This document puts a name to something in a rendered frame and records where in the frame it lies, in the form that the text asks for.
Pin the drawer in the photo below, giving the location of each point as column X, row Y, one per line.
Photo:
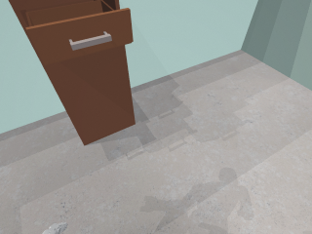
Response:
column 51, row 29

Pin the handle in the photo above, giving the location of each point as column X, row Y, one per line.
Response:
column 90, row 41

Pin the cabinet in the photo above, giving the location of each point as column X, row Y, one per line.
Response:
column 94, row 89

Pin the robot left hand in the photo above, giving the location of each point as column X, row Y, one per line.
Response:
column 56, row 228

